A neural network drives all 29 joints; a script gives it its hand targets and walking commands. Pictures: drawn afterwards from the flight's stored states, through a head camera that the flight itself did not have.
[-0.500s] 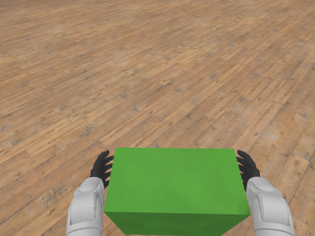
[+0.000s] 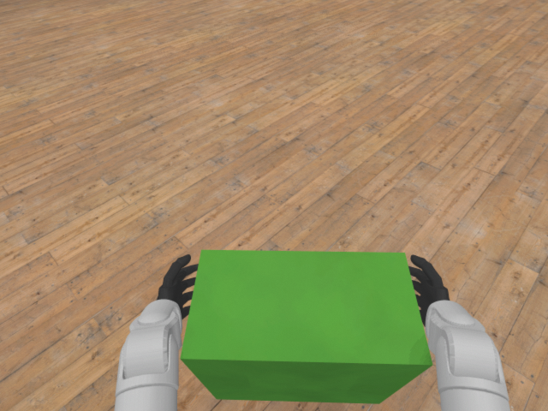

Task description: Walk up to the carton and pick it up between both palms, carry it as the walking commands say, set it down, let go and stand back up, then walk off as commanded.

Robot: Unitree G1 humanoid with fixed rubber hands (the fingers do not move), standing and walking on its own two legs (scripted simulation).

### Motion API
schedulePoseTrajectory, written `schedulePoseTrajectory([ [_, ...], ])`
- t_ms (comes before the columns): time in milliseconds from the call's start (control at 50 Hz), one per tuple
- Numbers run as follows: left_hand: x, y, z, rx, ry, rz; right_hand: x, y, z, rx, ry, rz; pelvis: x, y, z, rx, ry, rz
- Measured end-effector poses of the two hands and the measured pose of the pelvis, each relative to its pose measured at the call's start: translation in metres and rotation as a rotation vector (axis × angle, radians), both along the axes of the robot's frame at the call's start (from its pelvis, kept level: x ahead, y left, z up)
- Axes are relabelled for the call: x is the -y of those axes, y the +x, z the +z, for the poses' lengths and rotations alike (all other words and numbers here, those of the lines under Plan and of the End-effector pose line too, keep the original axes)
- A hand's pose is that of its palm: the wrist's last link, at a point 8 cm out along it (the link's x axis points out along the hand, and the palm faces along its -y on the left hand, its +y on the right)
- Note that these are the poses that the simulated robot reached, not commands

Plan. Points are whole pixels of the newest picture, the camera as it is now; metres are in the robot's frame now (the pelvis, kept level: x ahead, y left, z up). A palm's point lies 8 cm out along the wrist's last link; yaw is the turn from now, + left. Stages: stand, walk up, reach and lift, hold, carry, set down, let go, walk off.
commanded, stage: hold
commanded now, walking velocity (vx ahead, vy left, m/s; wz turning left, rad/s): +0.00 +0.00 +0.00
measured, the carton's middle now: (299, 334) +0.26 +0.00 -0.04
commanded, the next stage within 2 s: carry in 0.08 s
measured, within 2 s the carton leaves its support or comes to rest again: neither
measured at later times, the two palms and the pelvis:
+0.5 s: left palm (190, 328) +0.21 +0.14 +0.08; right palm (497, 341) +0.20 -0.23 +0.07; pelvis -0.03 -0.04 -0.03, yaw +0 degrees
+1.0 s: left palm out of the picture +0.06 +0.10 +0.08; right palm out of the picture +0.06 -0.28 +0.09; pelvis -0.16 -0.10 -0.01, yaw +0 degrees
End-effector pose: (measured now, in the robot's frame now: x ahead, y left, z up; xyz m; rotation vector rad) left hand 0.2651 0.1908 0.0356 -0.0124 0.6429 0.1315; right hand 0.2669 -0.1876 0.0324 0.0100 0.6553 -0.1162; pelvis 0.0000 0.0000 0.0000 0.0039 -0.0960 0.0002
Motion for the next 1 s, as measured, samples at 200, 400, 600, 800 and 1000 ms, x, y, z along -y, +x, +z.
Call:
schedulePoseTrajectory([
  [200, 0.0, 0.008, 0.022, 0.098, -0.049, 0.027, -0.001, 0.007, 0.022, 0.097, 0.02, -0.018, 0.001, 0.002, -0.01, -0.061, -0.006, 0.006],
  [400, 0.021, -0.019, 0.044, 0.125, -0.052, 0.043, 0.02, -0.024, 0.04, 0.124, 0.055, -0.052, 0.023, -0.012, -0.029, -0.128, -0.018, -0.048],
  [600, 0.059, -0.096, 0.031, 0.025, -0.142, 0.117, 0.056, -0.098, 0.039, 0.021, 0.063, -0.092, 0.052, -0.057, -0.027, -0.125, 0.003, 0.009],
  [800, 0.047, -0.171, 0.031, -0.004, -0.13, 0.174, 0.043, -0.153, 0.037, -0.014, 0.091, -0.063, 0.058, -0.109, -0.022, -0.113, -0.053, 0.009],
  [1000, 0.093, -0.201, 0.043, 0.02, -0.164, 0.125, 0.09, -0.204, 0.06, 0.016, 0.038, -0.096, 0.101, -0.162, -0.007, -0.159, -0.094, -0.004],
])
